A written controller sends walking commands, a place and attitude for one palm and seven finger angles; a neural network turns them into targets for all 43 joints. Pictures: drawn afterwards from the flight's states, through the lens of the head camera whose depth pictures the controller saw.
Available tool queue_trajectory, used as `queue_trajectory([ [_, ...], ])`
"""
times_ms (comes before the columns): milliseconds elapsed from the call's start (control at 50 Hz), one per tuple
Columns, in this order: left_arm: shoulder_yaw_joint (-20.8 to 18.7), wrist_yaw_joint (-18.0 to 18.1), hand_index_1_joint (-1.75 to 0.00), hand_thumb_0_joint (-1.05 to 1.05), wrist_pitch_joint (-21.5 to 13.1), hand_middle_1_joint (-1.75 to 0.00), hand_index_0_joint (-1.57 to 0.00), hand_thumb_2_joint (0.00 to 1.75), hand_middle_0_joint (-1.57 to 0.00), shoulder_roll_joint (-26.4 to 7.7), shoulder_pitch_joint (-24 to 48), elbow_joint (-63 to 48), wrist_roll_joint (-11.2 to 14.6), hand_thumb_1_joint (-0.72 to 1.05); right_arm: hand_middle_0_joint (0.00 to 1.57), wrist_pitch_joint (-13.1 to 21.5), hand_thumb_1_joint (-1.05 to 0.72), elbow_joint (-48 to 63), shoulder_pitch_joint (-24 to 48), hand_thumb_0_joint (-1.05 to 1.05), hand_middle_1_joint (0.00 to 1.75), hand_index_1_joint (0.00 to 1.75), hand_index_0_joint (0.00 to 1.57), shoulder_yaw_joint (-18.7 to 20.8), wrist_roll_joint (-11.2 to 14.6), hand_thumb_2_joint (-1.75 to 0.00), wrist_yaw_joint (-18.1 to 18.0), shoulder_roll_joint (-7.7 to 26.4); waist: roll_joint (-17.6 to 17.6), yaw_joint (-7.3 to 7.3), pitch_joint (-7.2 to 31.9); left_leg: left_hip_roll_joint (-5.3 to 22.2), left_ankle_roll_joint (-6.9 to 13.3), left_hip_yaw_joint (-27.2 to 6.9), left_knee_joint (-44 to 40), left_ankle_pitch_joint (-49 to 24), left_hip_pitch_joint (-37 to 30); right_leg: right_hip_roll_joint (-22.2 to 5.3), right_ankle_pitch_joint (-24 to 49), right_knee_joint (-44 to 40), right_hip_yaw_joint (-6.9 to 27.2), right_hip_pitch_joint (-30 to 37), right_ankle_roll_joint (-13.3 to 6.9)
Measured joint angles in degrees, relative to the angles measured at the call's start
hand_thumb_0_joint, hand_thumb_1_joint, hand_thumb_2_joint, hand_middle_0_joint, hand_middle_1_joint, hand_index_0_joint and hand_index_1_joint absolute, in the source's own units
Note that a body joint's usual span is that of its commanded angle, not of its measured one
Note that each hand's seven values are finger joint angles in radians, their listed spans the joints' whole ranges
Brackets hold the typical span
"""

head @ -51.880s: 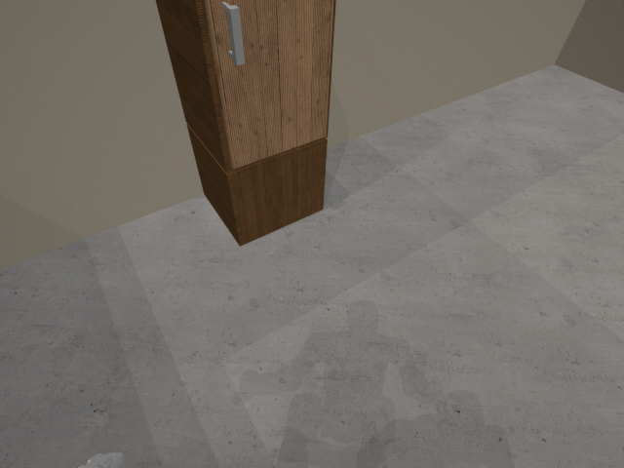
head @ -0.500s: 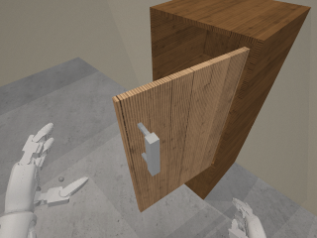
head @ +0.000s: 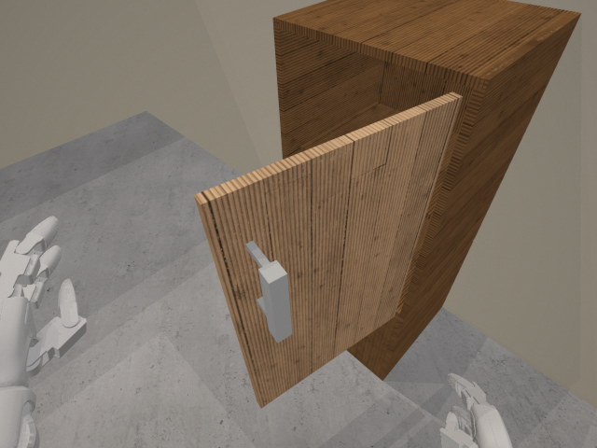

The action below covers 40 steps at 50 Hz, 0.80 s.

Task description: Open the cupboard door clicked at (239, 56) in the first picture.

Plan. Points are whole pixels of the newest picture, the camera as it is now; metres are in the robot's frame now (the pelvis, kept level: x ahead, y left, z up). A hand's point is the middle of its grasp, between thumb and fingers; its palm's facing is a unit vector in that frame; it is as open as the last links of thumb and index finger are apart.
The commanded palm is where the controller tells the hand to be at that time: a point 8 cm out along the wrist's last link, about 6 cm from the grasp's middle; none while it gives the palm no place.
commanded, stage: draw the hand back to the body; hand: left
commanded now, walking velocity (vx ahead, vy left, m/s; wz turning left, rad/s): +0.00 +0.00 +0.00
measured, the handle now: (267, 292) +0.28 +0.08 +0.09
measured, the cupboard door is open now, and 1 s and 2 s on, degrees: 78 78 78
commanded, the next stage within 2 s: step back with the hand held close in 0.16 s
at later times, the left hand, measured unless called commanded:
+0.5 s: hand (83, 327) +0.19 +0.25 +0.14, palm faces +0.34 -0.80 -0.49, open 7.4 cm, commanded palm +0.13 +0.30 +0.17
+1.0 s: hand out of the picture +0.08 +0.30 +0.15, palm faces +0.42 -0.76 -0.50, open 7.4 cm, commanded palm +0.02 +0.34 +0.17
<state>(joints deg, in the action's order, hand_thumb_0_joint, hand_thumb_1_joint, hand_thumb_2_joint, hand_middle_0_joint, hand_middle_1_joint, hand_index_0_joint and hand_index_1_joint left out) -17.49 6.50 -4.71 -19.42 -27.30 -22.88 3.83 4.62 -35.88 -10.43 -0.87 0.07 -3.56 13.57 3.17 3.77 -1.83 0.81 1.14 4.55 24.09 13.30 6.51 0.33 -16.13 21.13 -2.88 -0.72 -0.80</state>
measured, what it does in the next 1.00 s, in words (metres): shifts its weight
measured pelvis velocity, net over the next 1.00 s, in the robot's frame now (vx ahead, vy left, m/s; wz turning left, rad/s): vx -0.11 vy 0.03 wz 0.03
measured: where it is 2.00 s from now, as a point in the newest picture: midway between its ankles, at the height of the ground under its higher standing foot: outside the picture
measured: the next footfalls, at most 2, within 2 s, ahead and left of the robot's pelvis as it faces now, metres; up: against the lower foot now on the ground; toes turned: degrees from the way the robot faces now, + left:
right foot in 1.50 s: -0.29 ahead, -0.06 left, +0.00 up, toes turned -5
left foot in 1.64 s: -0.12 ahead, +0.12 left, +0.00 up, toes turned -6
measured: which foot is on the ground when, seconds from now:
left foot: down 0.00-1.00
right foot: down 0.00-1.00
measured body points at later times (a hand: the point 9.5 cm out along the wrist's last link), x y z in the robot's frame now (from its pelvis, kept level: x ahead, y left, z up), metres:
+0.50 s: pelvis -0.02 +0.00 +0.00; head +0.00 -0.02 +0.45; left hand +0.16 +0.29 +0.17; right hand +0.17 -0.24 -0.09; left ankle +0.00 +0.10 -0.74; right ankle -0.05 -0.11 -0.74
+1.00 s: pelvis -0.11 +0.03 -0.02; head -0.09 +0.03 +0.43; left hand +0.05 +0.33 +0.18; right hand +0.06 -0.20 -0.10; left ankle +0.00 +0.10 -0.74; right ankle -0.05 -0.10 -0.74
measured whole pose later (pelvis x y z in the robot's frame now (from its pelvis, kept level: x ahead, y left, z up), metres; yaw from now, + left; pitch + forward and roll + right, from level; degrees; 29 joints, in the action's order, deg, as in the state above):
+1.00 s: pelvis -0.11 +0.03 -0.02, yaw +1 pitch -2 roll -2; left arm -24.2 8.6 -10.4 -23.6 -32.3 -30.4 2.0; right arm 3.6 -31.8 -12.9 0.2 0.8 -4.5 12.0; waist 2.1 0.2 -4.3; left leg 0.2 4.0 4.4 33.3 9.4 24.0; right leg 0.8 -15.1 33.5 -0.6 -19.0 0.2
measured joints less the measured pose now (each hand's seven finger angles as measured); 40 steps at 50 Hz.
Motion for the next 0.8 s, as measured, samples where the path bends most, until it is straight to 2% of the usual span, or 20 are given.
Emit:
queue_trajectory([
  [320,-0.6,-0.3,-0.3,0.02,-0.6,-0.3,-0.21,0.9,-0.21,-0.3,0.2,0.6,0.3,0.89,0.2,-0.4,-0.9,-0.4,-0.1,0.01,0.3,0.3,0.21,0.1,0.2,-0.9,-0.4,-0.1,0.4,0.03,-0.2,0.9,-0.6,-0.5,0.1,-0.4,0.4,0.9,0.6,-0.6,-0.4,0.0,-0.7],
  [420,-3.7,-0.7,-0.3,0.02,-3.2,-0.3,-0.21,0.9,-0.21,-2.2,-0.3,0.0,-0.1,0.89,0.2,-2.6,-0.9,1.6,1.3,0.01,0.3,0.3,0.21,0.2,0.6,-0.9,-0.3,0.2,0.7,-1.36,0.0,1.6,-0.5,-0.1,1.9,-0.4,4.3,1.5,1.3,0.3,0.0,-3.8,-0.6],
  [600,-2.5,-0.5,-0.3,0.01,-1.9,-0.3,-0.21,0.9,-0.21,-4.4,-5.5,-4.0,-0.5,0.89,0.2,-5.5,-0.9,4.5,1.6,0.01,0.3,0.3,0.21,1.8,1.3,-0.9,-1.3,0.3,-1.0,-3.25,-1.3,1.1,0.6,1.9,3.4,-1.4,8.6,0.6,1.6,4.6,1.9,-10.0,0.5],
  [700,-4.4,0.5,-0.3,0.02,-2.7,-0.3,-0.21,0.9,-0.22,-6.2,-5.9,-6.6,-0.4,0.89,0.2,-5.4,-0.9,5.2,0.8,0.01,0.3,0.3,0.21,1.9,1.3,-0.9,-1.5,-0.2,-2.3,-3.61,-1.8,0.9,1.4,2.1,5.0,-2.1,10.9,0.3,2.2,6.6,2.0,-12.4,1.1],
  [800,-5.9,1.4,-0.3,0.02,-4.1,-0.3,-0.21,0.9,-0.21,-6.1,-5.9,-7.7,-0.7,0.89,0.2,-4.1,-0.9,5.6,-0.4,0.01,0.3,0.3,0.21,1.5,1.2,-0.9,-1.4,-0.5,-2.6,-3.93,-1.7,0.6,2.3,1.9,6.5,-3.1,13.3,-0.1,3.1,8.3,1.8,-14.8,1.6],
])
